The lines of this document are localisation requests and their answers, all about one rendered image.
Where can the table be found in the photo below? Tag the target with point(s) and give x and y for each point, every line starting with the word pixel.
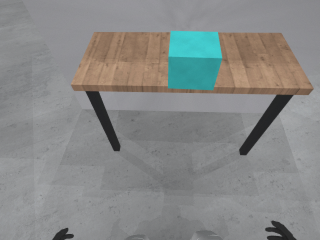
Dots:
pixel 252 63

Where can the robot left hand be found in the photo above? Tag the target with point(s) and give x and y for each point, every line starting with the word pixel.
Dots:
pixel 61 235

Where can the carton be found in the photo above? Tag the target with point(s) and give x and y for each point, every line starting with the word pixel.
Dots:
pixel 194 60

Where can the robot right hand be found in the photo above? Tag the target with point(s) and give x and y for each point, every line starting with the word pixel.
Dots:
pixel 279 229

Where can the right robot thigh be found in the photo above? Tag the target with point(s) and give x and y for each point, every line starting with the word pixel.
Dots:
pixel 205 235

